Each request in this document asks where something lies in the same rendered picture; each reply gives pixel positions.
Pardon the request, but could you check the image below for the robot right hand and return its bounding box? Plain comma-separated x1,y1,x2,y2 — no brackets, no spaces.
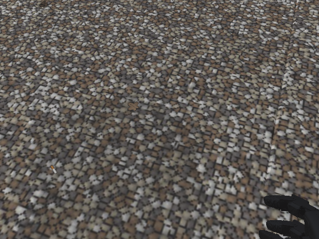
258,194,319,239

